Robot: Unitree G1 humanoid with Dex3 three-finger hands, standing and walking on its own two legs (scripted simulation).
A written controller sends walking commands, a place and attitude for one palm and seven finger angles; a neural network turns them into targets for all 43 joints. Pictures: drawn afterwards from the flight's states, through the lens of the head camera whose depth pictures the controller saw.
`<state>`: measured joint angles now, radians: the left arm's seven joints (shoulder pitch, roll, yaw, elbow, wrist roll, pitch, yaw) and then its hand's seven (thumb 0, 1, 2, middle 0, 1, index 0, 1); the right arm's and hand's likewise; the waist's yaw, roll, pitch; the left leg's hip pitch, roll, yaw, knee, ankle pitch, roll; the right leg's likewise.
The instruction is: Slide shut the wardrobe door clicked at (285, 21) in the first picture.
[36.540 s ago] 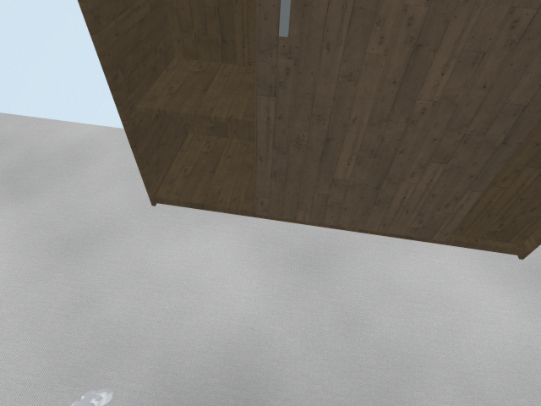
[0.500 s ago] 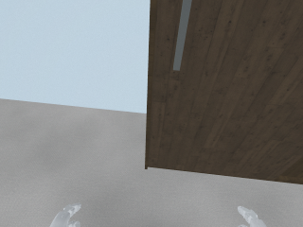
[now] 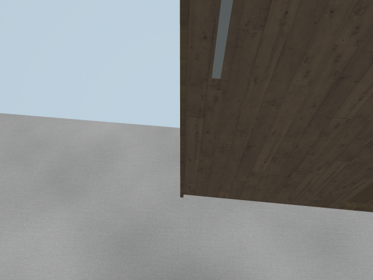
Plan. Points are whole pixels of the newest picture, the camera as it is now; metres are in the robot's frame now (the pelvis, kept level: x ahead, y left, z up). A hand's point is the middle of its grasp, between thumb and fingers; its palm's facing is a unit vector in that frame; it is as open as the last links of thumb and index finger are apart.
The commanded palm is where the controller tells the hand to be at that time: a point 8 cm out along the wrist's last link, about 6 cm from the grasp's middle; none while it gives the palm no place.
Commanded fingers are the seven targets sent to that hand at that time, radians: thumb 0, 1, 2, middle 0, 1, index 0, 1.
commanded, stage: let the arm hang, fingers relaxed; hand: right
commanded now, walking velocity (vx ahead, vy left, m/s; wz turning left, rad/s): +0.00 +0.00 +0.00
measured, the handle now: (222, 28) +0.63 -0.04 +0.23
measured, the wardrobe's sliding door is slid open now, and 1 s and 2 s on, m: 0.00 0.00 0.00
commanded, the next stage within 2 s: look to check the result in 0.40 s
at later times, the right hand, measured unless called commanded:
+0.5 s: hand out of the picture +0.03 -0.17 -0.17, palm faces +0.01 +0.98 -0.20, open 7.3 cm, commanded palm none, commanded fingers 0.00 -0.90 -0.90 0.20 0.30 0.20 0.30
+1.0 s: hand out of the picture +0.08 -0.19 -0.16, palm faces -0.01 +0.97 -0.26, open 7.4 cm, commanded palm none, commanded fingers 0.00 -0.90 -0.90 0.20 0.30 0.20 0.30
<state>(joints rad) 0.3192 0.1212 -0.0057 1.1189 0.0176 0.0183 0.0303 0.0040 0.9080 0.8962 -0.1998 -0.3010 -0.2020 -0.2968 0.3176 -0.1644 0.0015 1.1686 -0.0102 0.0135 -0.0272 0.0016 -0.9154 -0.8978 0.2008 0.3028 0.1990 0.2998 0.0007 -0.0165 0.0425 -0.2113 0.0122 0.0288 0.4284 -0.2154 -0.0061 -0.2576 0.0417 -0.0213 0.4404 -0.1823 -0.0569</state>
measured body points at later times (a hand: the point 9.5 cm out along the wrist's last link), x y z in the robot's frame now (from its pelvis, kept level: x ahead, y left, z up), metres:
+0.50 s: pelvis +0.02 +0.01 +0.00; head +0.04 +0.01 +0.45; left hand +0.02 +0.24 -0.16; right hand +0.03 -0.22 -0.16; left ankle +0.01 +0.13 -0.74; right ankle +0.03 -0.08 -0.74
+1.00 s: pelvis +0.03 +0.02 +0.01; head +0.05 +0.03 +0.45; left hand +0.08 +0.28 -0.15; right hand +0.08 -0.24 -0.14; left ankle +0.01 +0.13 -0.74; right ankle +0.03 -0.08 -0.74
